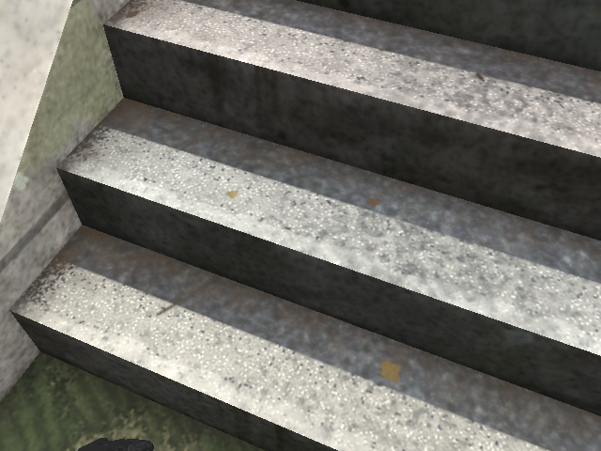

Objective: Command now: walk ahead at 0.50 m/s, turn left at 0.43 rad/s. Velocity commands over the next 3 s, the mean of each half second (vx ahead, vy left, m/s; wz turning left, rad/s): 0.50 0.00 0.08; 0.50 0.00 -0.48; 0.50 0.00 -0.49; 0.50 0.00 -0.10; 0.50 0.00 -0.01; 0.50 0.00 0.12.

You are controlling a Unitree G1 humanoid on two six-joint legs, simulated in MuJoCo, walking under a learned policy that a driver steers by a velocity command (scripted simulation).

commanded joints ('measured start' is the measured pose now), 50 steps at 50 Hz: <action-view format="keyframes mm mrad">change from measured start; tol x32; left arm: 1 386 215 66 24 33 -38 36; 24 417 25 11 77 -39 21 26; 45 -267 -137 -44 -377 7 120 44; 50 98 -88 -31 -252 -15 118 27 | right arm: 1 -84 -79 -2 -85 10 -34 -1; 50 -22 -197 34 -14 38 -21 -54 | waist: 1 228 -32 -232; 45 90 51 84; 50 216 214 -274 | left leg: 1 -245 114 -49 482 642 27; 2 -521 -52 43 734 -114 -3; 20 -204 93 266 44 252 -72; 23 151 522 -180 -147 520 41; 26 -173 446 -96 -237 -40 122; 41 45 551 90 -294 -162 67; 47 -152 398 392 -464 363 53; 50 -45 449 483 -60 1954 107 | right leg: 1 556 -174 175 -136 -132 -83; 3 600 -438 723 -280 -252 -257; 10 354 -209 102 -285 533 -182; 19 373 -190 112 -171 650 -164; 21 298 -135 91 28 551 -146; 24 -83 27 -18 692 -499 -65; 41 -1083 -11 72 1814 -462 -94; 50 -70 100 -276 933 -470 -164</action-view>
